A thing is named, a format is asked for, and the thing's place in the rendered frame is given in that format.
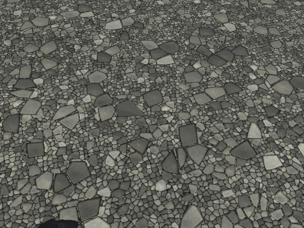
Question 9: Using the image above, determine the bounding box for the left robot hand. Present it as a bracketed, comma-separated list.
[37, 218, 79, 228]

